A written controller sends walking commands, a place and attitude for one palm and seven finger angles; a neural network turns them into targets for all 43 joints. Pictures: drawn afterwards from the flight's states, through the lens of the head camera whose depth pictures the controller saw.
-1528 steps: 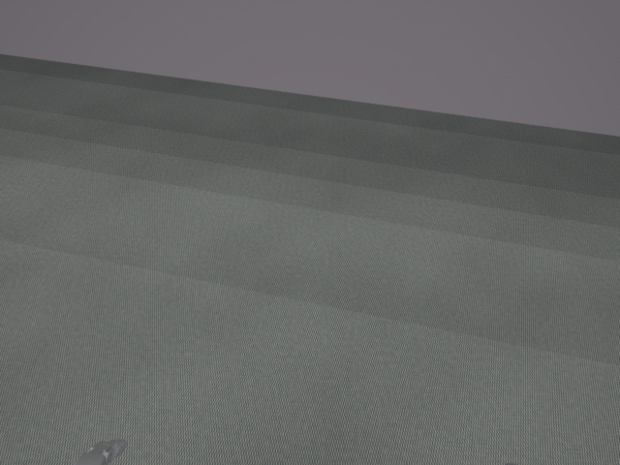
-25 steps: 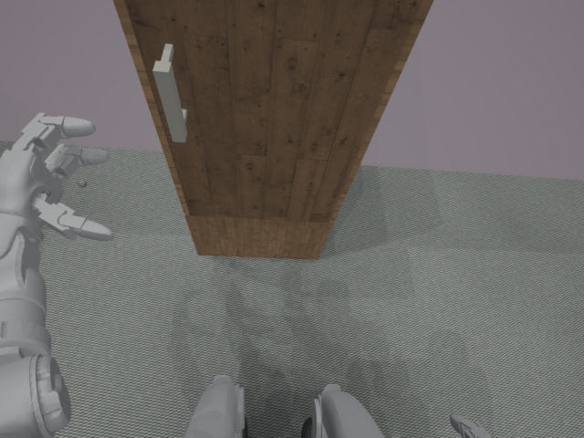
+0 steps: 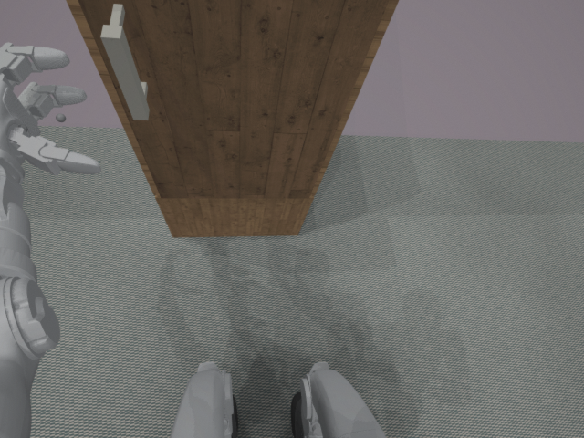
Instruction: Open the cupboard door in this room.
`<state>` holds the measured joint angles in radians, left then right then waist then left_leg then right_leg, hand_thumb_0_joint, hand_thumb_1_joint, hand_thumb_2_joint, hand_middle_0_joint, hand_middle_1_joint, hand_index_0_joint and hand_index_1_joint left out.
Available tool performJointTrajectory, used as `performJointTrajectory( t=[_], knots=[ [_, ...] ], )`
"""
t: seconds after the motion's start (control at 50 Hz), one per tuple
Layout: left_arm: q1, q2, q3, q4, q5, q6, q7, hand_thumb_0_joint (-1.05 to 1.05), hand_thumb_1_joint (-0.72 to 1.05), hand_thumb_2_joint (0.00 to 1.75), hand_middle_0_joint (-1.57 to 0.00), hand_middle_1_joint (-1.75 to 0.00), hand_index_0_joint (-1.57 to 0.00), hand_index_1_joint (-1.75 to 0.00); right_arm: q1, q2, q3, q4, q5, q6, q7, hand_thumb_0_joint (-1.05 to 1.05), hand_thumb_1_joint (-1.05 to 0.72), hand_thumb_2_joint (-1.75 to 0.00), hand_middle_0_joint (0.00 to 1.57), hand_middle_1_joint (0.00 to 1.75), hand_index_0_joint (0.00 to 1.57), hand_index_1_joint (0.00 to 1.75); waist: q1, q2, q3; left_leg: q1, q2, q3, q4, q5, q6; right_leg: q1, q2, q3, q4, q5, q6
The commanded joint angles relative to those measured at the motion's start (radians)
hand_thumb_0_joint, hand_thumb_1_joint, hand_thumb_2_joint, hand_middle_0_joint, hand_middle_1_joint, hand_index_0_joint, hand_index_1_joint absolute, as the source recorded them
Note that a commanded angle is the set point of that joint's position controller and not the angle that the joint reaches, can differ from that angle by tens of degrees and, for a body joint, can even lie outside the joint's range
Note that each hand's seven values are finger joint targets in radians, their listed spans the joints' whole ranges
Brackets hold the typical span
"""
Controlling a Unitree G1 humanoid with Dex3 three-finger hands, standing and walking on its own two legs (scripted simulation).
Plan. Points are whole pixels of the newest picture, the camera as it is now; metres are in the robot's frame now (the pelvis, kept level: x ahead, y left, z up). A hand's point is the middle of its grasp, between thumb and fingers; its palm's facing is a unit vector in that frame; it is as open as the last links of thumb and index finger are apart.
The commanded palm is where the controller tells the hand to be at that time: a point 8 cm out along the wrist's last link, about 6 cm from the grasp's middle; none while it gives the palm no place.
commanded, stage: move the hooked fingers beside the handle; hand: left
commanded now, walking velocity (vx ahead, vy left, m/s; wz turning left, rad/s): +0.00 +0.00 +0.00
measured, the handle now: (130, 67) +0.58 +0.18 +0.07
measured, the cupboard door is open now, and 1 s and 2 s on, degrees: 0 0 0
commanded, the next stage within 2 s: slide the fingers in behind the handle in 0.98 s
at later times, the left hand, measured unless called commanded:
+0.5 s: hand (59, 96) +0.53 +0.26 +0.07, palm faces +0.04 -1.00 -0.02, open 13.9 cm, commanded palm +0.52 +0.28 +0.06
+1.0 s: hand (72, 96) +0.54 +0.25 +0.06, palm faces +0.02 -1.00 -0.03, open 14.0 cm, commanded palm +0.53 +0.27 +0.06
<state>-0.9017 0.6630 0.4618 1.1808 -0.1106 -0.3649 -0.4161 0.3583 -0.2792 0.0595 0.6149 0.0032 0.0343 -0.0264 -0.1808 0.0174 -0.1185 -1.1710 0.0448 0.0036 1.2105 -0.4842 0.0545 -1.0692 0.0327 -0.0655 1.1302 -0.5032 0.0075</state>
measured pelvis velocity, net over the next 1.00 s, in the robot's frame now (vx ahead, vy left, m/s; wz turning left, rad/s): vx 0.00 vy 0.00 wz -0.02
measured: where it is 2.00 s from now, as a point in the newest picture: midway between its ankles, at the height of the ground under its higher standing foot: outside the picture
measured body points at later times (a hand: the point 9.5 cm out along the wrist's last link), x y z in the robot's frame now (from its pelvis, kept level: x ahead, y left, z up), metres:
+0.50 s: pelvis +0.01 -0.01 +0.00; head +0.18 +0.03 +0.41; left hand +0.52 +0.31 +0.07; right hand -0.02 -0.27 -0.10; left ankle +0.04 +0.08 -0.64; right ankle +0.01 -0.13 -0.64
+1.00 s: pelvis +0.00 +0.00 -0.01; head +0.18 +0.04 +0.40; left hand +0.53 +0.30 +0.06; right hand +0.00 -0.27 -0.11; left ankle +0.04 +0.08 -0.64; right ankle +0.01 -0.13 -0.64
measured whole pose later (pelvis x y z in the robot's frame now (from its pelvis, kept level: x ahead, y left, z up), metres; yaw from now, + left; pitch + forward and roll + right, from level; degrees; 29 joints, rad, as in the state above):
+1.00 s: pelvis +0.00 +0.00 -0.01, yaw -1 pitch +28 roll -6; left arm -1.01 0.74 0.49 1.19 -0.05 -0.33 -0.39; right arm 0.36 -0.27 0.08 0.59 -0.01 0.08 0.00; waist -0.22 0.03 -0.10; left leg -1.26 0.06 -0.01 1.26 -0.50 0.05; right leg -1.15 0.05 -0.08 1.16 -0.51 0.00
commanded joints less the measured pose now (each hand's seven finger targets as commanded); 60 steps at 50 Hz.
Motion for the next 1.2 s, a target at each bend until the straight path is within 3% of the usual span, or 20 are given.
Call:
performJointTrajectory(
  t=[0.0,0.06,0.14,0.18,0.22,0.26,0.32,0.42,0.52,0.54,0.58,0.66,0.72,0.84,0.9,0.94,1.0,1.04,1.1,1.18],
  knots=[
    [-0.500,0.320,0.039,-0.197,-0.002,-0.078,0.015,0.00,-0.50,0.30,-0.30,-1.20,-0.30,-1.20,0.178,-0.215,-0.073,-0.043,-0.009,-0.006,-0.020,0.00,-0.90,-0.90,0.20,0.30,0.20,0.30,-0.030,0.202,-0.490,0.527,0.012,-0.121,-0.111,0.358,-0.024,0.006,0.022,0.013,-0.108,0.204,-0.033],
    [-0.535,0.353,0.053,-0.186,0.011,-0.082,0.016,0.00,-0.50,0.30,-0.30,-1.20,-0.30,-1.20,0.198,-0.219,-0.070,-0.037,-0.014,0.000,-0.016,0.00,-0.90,-0.90,0.20,0.30,0.20,0.30,-0.038,0.228,-0.543,0.553,0.015,-0.129,-0.089,0.408,-0.025,-0.007,0.025,0.012,-0.095,0.227,-0.034],
    [-0.579,0.358,0.036,-0.150,0.035,-0.049,0.010,0.00,-0.50,0.30,-0.30,-1.20,-0.30,-1.20,0.223,-0.223,-0.066,-0.026,-0.018,0.015,-0.013,0.00,-0.90,-0.90,0.20,0.30,0.20,0.30,-0.056,0.276,-0.550,0.578,0.024,-0.136,-0.076,0.450,-0.028,-0.051,0.025,0.003,-0.087,0.242,-0.035],
    [-0.541,0.383,0.055,-0.111,0.040,-0.022,0.011,0.00,-0.50,0.30,-0.30,-1.20,-0.30,-1.20,0.232,-0.224,-0.062,-0.035,-0.018,0.022,-0.011,0.00,-0.90,-0.90,0.20,0.30,0.20,0.30,-0.047,0.258,-0.539,0.537,0.021,-0.128,-0.070,0.448,-0.023,-0.026,0.026,0.003,-0.088,0.253,-0.034],
    [-0.464,0.428,0.103,-0.131,0.036,-0.015,0.007,0.00,-0.50,0.30,-0.30,-1.20,-0.30,-1.20,0.243,-0.225,-0.062,-0.052,-0.020,0.029,-0.008,0.00,-0.90,-0.90,0.20,0.30,0.20,0.30,-0.011,0.255,-0.589,0.540,0.017,-0.121,-0.073,0.503,-0.022,0.035,0.028,0.005,-0.079,0.299,-0.036],
    [-0.422,0.428,0.108,-0.168,0.033,-0.011,0.000,0.00,-0.50,0.30,-0.30,-1.20,-0.30,-1.20,0.241,-0.220,-0.063,-0.066,-0.019,0.038,-0.003,0.00,-0.90,-0.90,0.20,0.30,0.20,0.30,0.002,0.241,-0.612,0.535,0.017,-0.107,-0.075,0.526,-0.020,0.079,0.030,0.012,-0.086,0.342,-0.031],
    [-0.442,0.428,0.116,-0.220,0.017,-0.025,-0.001,0.00,-0.50,0.30,-0.30,-1.20,-0.30,-1.20,0.240,-0.215,-0.065,-0.067,-0.016,0.040,0.001,0.00,-0.90,-0.90,0.20,0.30,0.20,0.30,-0.012,0.208,-0.577,0.515,0.019,-0.103,-0.081,0.498,-0.013,0.098,0.036,0.015,-0.097,0.344,-0.029],
    [-0.475,0.454,0.150,-0.307,-0.006,-0.068,-0.005,0.00,-0.50,0.30,-0.30,-1.20,-0.30,-1.20,0.235,-0.211,-0.074,-0.051,-0.010,0.033,0.002,0.00,-0.90,-0.90,0.20,0.30,0.20,0.30,-0.007,0.235,-0.617,0.544,0.015,-0.094,-0.088,0.486,-0.012,0.142,0.041,0.029,-0.115,0.356,-0.029],
    [-0.436,0.285,0.010,-0.154,0.004,-0.025,-0.026,0.00,-0.50,0.30,-0.30,-1.20,-0.30,-1.20,0.231,-0.205,-0.071,-0.030,-0.004,0.037,0.004,0.00,-0.90,-0.90,0.20,0.30,0.20,0.30,-0.047,0.239,-0.445,0.553,0.018,-0.104,-0.110,0.413,-0.016,0.011,0.041,0.010,-0.144,0.260,-0.033],
    [-0.432,0.307,0.019,-0.131,0.008,-0.015,-0.027,0.00,-0.50,0.30,-0.30,-1.20,-0.30,-1.20,0.234,-0.215,-0.070,-0.030,-0.005,0.041,0.000,0.00,-0.90,-0.90,0.20,0.30,0.20,0.30,-0.048,0.212,-0.431,0.540,0.020,-0.108,-0.113,0.401,-0.017,0.007,0.040,0.006,-0.144,0.251,-0.030],
    [-0.446,0.250,-0.035,-0.097,0.007,0.001,-0.028,0.00,-0.50,0.30,-0.30,-1.20,-0.30,-1.20,0.223,-0.215,-0.068,-0.039,-0.004,0.038,-0.003,0.00,-0.90,-0.90,0.20,0.30,0.20,0.30,-0.069,0.186,-0.396,0.498,0.017,-0.109,-0.112,0.348,-0.012,-0.022,0.037,0.006,-0.144,0.220,-0.030],
    [-0.522,0.309,0.014,-0.152,-0.004,-0.040,-0.010,0.00,-0.50,0.30,-0.30,-1.20,-0.30,-1.20,0.216,-0.221,-0.067,-0.041,-0.012,0.028,-0.007,0.00,-0.90,-0.90,0.20,0.30,0.20,0.30,-0.058,0.212,-0.463,0.517,0.017,-0.115,-0.088,0.374,-0.017,-0.030,0.034,0.008,-0.116,0.227,-0.035],
    [-0.568,0.327,0.026,-0.209,0.005,-0.077,0.009,0.00,-0.50,0.30,-0.30,-1.20,-0.30,-1.20,0.213,-0.216,-0.069,-0.039,-0.016,0.023,-0.004,0.00,-0.90,-0.90,0.20,0.30,0.20,0.30,-0.050,0.277,-0.528,0.563,0.018,-0.122,-0.071,0.418,-0.022,-0.048,0.033,0.010,-0.091,0.234,-0.041],
    [-0.575,0.398,0.065,-0.217,0.046,-0.068,0.035,0.00,-0.50,0.30,-0.30,-1.20,-0.30,-1.20,0.213,-0.220,-0.063,-0.046,-0.018,0.036,0.001,0.00,-0.90,-0.90,0.20,0.30,0.20,0.30,-0.033,0.319,-0.613,0.617,0.022,-0.138,-0.064,0.494,-0.032,-0.031,0.031,0.005,-0.072,0.263,-0.038],
    [-0.539,0.364,0.050,-0.215,0.042,-0.042,0.033,0.00,-0.50,0.30,-0.30,-1.20,-0.30,-1.20,0.213,-0.215,-0.063,-0.050,-0.018,0.042,0.006,0.00,-0.90,-0.90,0.20,0.30,0.20,0.30,-0.027,0.317,-0.597,0.620,0.023,-0.140,-0.073,0.496,-0.033,-0.023,0.033,-0.001,-0.083,0.266,-0.037],
    [-0.499,0.360,0.058,-0.196,0.034,-0.031,0.024,0.00,-0.50,0.30,-0.30,-1.20,-0.30,-1.20,0.222,-0.220,-0.065,-0.052,-0.015,0.047,0.006,0.00,-0.90,-0.90,0.20,0.30,0.20,0.30,-0.028,0.266,-0.591,0.617,0.026,-0.142,-0.083,0.496,-0.032,-0.010,0.037,-0.004,-0.091,0.271,-0.035],
    [-0.527,0.336,0.039,-0.175,0.023,-0.017,0.020,0.00,-0.50,0.30,-0.30,-1.20,-0.30,-1.20,0.223,-0.216,-0.064,-0.046,-0.012,0.045,0.001,0.00,-0.90,-0.90,0.20,0.30,0.20,0.30,-0.053,0.214,-0.536,0.539,0.022,-0.130,-0.085,0.421,-0.018,0.004,0.039,0.001,-0.105,0.255,-0.029],
    [-0.524,0.337,0.041,-0.189,0.021,-0.028,0.018,0.00,-0.50,0.30,-0.30,-1.20,-0.30,-1.20,0.228,-0.215,-0.064,-0.041,-0.014,0.043,0.002,0.00,-0.90,-0.90,0.20,0.30,0.20,0.30,-0.043,0.249,-0.551,0.577,0.022,-0.133,-0.090,0.443,-0.025,-0.013,0.038,0.000,-0.104,0.255,-0.033],
    [-0.521,0.294,0.015,-0.164,0.017,-0.035,0.022,0.00,-0.50,0.30,-0.30,-1.20,-0.30,-1.20,0.229,-0.211,-0.065,-0.035,-0.016,0.038,0.002,0.00,-0.90,-0.90,0.20,0.30,0.20,0.30,-0.062,0.211,-0.498,0.540,0.022,-0.131,-0.095,0.397,-0.019,-0.022,0.039,0.001,-0.115,0.234,-0.031],
    [-0.506,0.299,0.022,-0.156,0.017,-0.043,0.029,0.00,-0.50,0.30,-0.30,-1.20,-0.30,-1.20,0.236,-0.214,-0.067,-0.032,-0.020,0.036,0.005,0.00,-0.90,-0.90,0.20,0.30,0.20,0.30,-0.050,0.226,-0.504,0.543,0.021,-0.131,-0.096,0.397,-0.022,-0.028,0.037,0.001,-0.110,0.227,-0.035]
  ],
)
